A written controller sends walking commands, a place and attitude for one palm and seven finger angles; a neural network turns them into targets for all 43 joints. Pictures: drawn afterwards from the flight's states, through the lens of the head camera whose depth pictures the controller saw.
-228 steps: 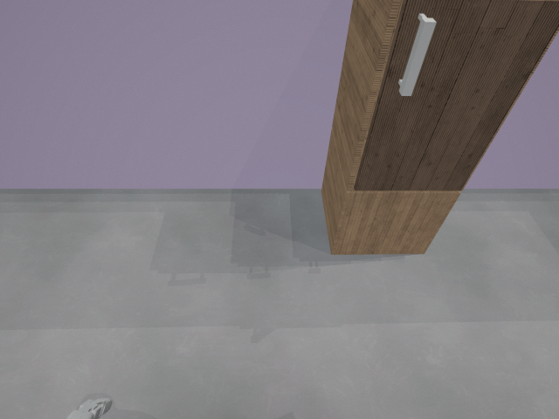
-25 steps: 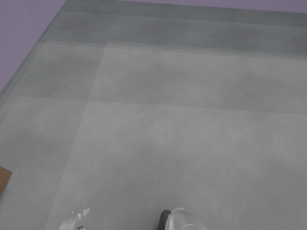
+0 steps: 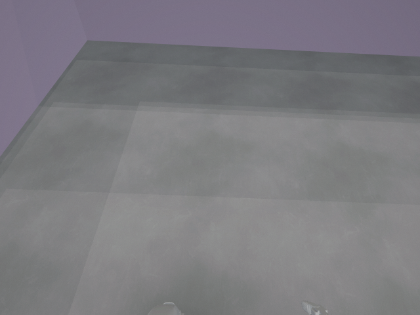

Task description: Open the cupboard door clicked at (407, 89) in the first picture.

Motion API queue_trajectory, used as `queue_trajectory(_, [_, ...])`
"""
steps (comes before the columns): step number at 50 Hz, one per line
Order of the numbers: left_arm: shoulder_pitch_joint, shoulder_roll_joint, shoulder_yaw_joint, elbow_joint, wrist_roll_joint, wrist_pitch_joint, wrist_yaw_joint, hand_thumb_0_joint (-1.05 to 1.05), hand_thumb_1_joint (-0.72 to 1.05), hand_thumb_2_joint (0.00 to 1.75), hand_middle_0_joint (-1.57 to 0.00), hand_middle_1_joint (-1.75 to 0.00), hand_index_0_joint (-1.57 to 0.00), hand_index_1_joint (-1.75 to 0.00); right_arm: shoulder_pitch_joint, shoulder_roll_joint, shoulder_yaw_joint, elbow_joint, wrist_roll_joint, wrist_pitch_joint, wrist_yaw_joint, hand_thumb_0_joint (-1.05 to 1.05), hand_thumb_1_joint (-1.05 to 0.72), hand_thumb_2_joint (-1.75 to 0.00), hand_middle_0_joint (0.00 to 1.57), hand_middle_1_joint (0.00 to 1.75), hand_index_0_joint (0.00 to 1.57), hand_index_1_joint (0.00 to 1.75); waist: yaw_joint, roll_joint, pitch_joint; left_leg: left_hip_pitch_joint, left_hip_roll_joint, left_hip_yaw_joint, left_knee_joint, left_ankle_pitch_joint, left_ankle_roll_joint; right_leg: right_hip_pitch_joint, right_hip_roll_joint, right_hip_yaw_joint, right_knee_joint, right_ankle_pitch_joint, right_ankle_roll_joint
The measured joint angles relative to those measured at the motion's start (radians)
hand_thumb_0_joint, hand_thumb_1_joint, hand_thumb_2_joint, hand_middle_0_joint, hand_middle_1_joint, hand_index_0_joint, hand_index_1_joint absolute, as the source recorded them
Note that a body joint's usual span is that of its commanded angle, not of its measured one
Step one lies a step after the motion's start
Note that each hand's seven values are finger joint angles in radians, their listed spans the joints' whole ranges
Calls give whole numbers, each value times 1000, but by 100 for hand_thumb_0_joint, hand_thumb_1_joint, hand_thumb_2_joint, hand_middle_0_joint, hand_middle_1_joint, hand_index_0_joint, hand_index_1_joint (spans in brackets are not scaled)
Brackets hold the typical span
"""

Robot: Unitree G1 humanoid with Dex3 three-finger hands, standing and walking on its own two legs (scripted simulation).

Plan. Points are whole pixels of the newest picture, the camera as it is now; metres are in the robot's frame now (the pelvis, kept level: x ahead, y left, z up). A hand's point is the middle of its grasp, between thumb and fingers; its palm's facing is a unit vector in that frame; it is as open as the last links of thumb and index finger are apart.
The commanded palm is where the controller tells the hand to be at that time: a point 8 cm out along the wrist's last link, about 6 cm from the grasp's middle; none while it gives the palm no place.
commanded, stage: turn to face it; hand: left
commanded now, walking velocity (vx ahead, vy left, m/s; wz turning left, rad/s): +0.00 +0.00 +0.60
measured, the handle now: out of the picture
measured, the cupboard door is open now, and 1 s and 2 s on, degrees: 0 0 0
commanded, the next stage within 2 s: none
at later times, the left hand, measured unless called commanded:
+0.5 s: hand (136, 282) +0.20 +0.19 -0.15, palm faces +0.13 -0.97 -0.21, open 7.4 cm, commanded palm none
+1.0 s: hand out of the picture +0.02 +0.21 -0.19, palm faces +0.51 -0.83 -0.24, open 7.4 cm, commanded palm none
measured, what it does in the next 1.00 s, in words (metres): steps on the spot, turning left: left foot, then right foot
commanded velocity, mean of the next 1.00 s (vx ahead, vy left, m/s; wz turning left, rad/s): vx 0.00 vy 0.00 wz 0.60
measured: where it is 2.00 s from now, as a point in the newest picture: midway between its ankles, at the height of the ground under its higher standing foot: outside the picture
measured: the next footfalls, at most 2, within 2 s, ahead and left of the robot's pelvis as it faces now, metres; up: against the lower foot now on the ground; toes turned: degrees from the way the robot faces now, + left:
left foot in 0.04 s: +0.14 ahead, +0.12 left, +0.00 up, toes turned +8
right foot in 0.52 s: +0.16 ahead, -0.11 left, +0.00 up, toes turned +4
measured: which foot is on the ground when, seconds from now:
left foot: up 0.00-0.02, down 0.04-0.52, up 0.54-0.94, down 0.96-1.00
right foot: down 0.00-0.04, up 0.06-0.50, down 0.52-0.96, up 0.98-1.00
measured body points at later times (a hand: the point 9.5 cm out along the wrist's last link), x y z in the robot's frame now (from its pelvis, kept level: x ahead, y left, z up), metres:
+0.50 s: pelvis +0.10 +0.00 +0.00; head +0.12 +0.00 +0.45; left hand +0.19 +0.24 -0.13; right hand +0.09 -0.24 -0.16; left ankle +0.10 +0.12 -0.73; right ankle +0.12 -0.12 -0.73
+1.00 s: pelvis +0.10 +0.01 -0.01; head +0.13 +0.06 +0.43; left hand -0.01 +0.26 -0.17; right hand +0.34 -0.17 -0.13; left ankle +0.06 +0.11 -0.74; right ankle +0.13 -0.12 -0.72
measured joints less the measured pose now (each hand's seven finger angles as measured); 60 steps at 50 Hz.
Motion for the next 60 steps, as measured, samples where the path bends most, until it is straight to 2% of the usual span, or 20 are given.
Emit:
queue_trajectory(1, [15, -2, 0, 5, -2, 3, 1, 0, 91, 89, -20, -30, -20, -30, -3, 3, 3, 0, 0, -5, -3, 1, -91, -90, 20, 30, 20, 30, 4, -7, 3, 38, -15, 12, -53, 14, 6, 3, -4, 9, 25, -26, 8])
queue_trajectory(2, [29, -2, 1, 14, -5, 6, 1, 0, 91, 89, -20, -30, -20, -30, -7, 7, 6, 1, -2, -16, -7, 1, -91, -90, 20, 30, 20, 30, 4, -18, 8, 74, -28, 26, -96, 57, 32, -8, -11, 20, 79, -57, 15])
queue_trajectory(4, [29, 1, 0, 40, -14, 19, 5, 0, 91, 89, -20, -30, -20, -29, -10, 21, 16, 3, -4, -35, -14, 1, -91, -90, 20, 30, 20, 30, -4, -47, 30, 96, -39, 57, -62, 20, 82, -97, -32, 26, 327, -116, 26])
queue_trajectory(6, [23, 1, -3, 60, -13, 30, 10, 0, 91, 89, -20, -30, -20, -29, 11, 30, 27, 11, 0, -40, -22, 0, -91, -90, 20, 30, 20, 30, -19, -55, 37, 142, -40, 75, -66, -23, 98, -192, -45, 15, 563, -156, 41])
queue_trajectory(8, [-2, 5, -2, 67, -8, 41, 9, 1, 91, 89, -20, -30, -20, -29, 52, 35, 30, 31, 5, -38, -32, 0, -91, -90, 20, 30, 20, 30, -42, -52, 33, 186, -47, 70, -109, -23, 92, -260, -74, -16, 657, -144, 60])
queue_trajectory(15, [-147, 6, 10, -19, -4, 68, 10, 0, 91, 89, -20, -30, -20, -29, 169, -8, -1, 103, 10, 8, -43, -2, -95, -90, 20, 30, 20, 30, -74, -41, 25, 236, -90, 7, -218, 17, 104, -372, -151, -18, 528, -23, 107])
queue_trajectory(22, [-237, 2, 18, -82, -10, 86, 13, 0, 91, 89, -20, -30, -20, -29, 226, -2, -17, 112, 0, 50, -29, 0, -93, -90, 20, 30, 20, 30, -117, -16, 18, 213, -108, -62, -201, 3, 81, -323, -131, -25, 345, -24, 123])
queue_trajectory(25, [-253, -1, 15, -104, -15, 76, 14, 0, 91, 89, -20, -30, -20, -29, 234, -2, -26, 98, 3, 59, -25, 0, -92, -90, 20, 30, 20, 30, -128, 3, 15, 182, -117, -92, -153, -20, 60, -239, -111, -38, 169, 57, 121])
queue_trajectory(26, [-253, -2, 13, -112, -13, 67, 15, 0, 91, 89, -20, -30, -20, -29, 237, -4, -29, 92, 7, 60, -23, 1, -92, -90, 20, 30, 20, 30, -126, 7, 12, 164, -123, -101, -120, -35, 51, -210, -113, -45, 107, 105, 108])
queue_trajectory(29, [-253, -18, 2, -122, -6, 58, 18, 0, 91, 89, -20, -30, -20, -29, 216, -20, -44, 78, 9, 80, -21, 1, -91, -90, 20, 30, 20, 30, -130, 36, 21, 67, -128, -107, 145, -233, 20, -199, -124, -92, 129, 73, 50])
queue_trajectory(32, [-236, -24, -4, -129, -5, 63, 22, 0, 91, 89, -20, -30, -20, -30, 190, -38, -54, 62, 4, 94, -13, 1, -91, -90, 20, 30, 20, 30, -122, 35, 19, -15, -109, -69, 394, -225, -4, -162, -153, -134, 99, 65, 38])
queue_trajectory(35, [-218, -25, -7, -129, -3, 63, 23, 0, 91, 89, -20, -30, -20, -30, 157, -58, -60, 43, 2, 96, -6, 1, -91, -90, 20, 30, 20, 30, -114, 31, 26, -46, -78, -54, 469, -182, -22, -137, -175, -175, 78, 69, 41])
queue_trajectory(41, [-170, -9, -8, -125, 4, 67, 20, 0, 91, 89, -20, -30, -20, -30, 78, -91, -62, 10, 3, 106, 1, 1, -91, -90, 20, 30, 19, 30, -82, 12, 54, -15, -41, -37, 343, -167, -36, -119, -214, -253, 91, 49, 53])
queue_trajectory(46, [-130, 35, 7, -114, 9, 83, 14, 0, 91, 89, -20, -30, -20, -30, 17, -98, -50, -27, 7, 97, 7, 1, -91, -90, 19, 30, 19, 30, -47, -23, 78, 76, -41, 10, 118, -165, -17, -137, -250, -310, 160, 7, 78])
queue_trajectory(48, [-109, 56, 15, -109, 5, 89, 11, 0, 91, 89, -20, -30, -20, -30, 6, -100, -44, -48, 7, 85, 10, 1, -91, -90, 19, 30, 19, 30, -39, -37, 77, 138, -51, 29, -18, -86, -2, -158, -271, -329, 222, -26, 96])
queue_trajectory(49, [-104, 71, 21, -105, 1, 95, 9, 0, 91, 89, -20, -30, -20, -30, -2, -97, -43, -56, 5, 73, 10, 1, -91, -90, 19, 30, 19, 30, -38, -56, 80, 141, -68, 32, -32, -73, 28, -186, -292, -312, 285, -45, 105])
queue_trajectory(50, [-106, 84, 27, -100, -2, 107, 9, 0, 91, 89, -20, -30, -20, -30, -9, -91, -39, -63, 7, 63, 9, 1, -91, -90, 19, 30, 19, 30, -35, -70, 87, 131, -79, 29, -13, -86, 56, -228, -292, -256, 377, -114, 119])
queue_trajectory(52, [-110, 101, 33, -95, -2, 129, 12, 1, 91, 89, -20, -30, -20, -29, -12, -83, -27, -72, 11, 49, 6, 1, -91, -90, 20, 30, 20, 30, -28, -74, 91, 130, -80, 17, -4, -107, 88, -310, -254, -155, 562, -194, 132])
queue_trajectory(55, [-128, 108, 40, -94, -2, 138, 7, 1, 91, 89, -20, -30, -20, -29, 4, -71, -18, -75, 9, 46, -8, 0, -91, -90, 20, 30, 20, 30, -38, -56, 80, 154, -83, -19, -66, -76, 91, -392, -215, -78, 714, -135, 145])
queue_trajectory(60, [-166, 105, 39, -128, -3, 122, -2, 1, 91, 89, -20, -30, -20, -29, 40, -53, -7, -59, 9, 51, -12, 1, -91, -90, 20, 30, 20, 30, -51, -40, 60, 195, -108, -69, -171, -12, 97, -434, -196, -12, 710, -22, 161])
